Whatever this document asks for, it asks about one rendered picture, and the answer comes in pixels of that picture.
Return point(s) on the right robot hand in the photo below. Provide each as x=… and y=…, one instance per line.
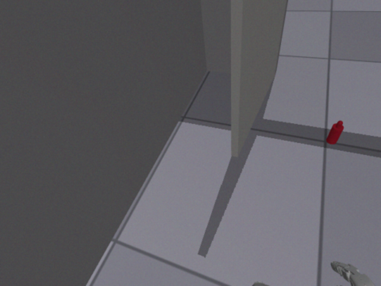
x=351, y=274

